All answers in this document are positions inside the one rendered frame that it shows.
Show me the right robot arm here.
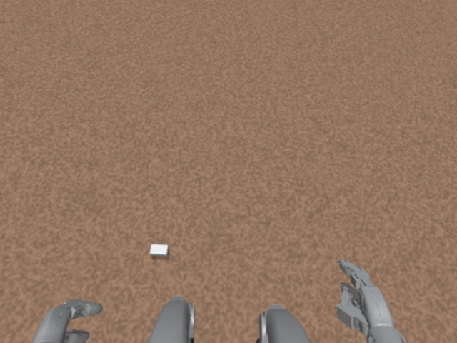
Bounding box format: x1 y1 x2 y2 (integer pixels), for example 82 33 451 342
367 326 406 343

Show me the right robot hand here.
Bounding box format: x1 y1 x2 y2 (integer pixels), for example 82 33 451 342
336 259 395 336

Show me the small box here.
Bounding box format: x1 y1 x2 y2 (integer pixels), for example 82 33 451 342
150 244 169 257

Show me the left robot hand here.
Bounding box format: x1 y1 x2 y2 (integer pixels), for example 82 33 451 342
31 299 103 343

